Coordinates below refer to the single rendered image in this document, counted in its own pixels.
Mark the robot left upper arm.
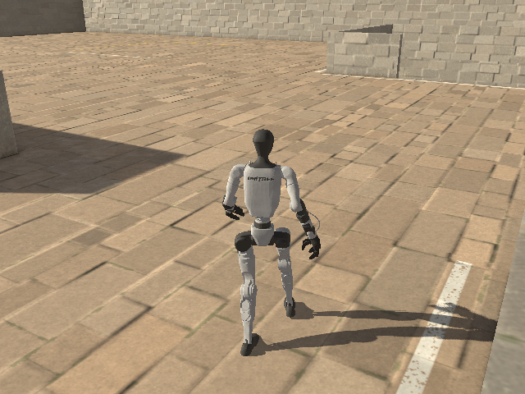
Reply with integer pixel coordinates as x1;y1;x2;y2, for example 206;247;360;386
223;164;247;207

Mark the robot right hand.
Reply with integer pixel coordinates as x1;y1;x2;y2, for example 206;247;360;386
302;236;321;259

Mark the robot right forearm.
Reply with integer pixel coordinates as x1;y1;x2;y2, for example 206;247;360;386
296;199;317;239

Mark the right robot shin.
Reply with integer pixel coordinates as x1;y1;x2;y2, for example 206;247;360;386
281;258;293;307

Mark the robot right upper arm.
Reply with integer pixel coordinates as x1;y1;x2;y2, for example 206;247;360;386
280;165;303;213

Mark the robot left foot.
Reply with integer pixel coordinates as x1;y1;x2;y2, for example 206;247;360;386
240;333;259;356

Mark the robot left hand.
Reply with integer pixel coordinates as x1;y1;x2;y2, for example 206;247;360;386
226;205;244;220

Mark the robot left forearm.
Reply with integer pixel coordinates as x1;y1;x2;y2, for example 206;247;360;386
222;195;235;213

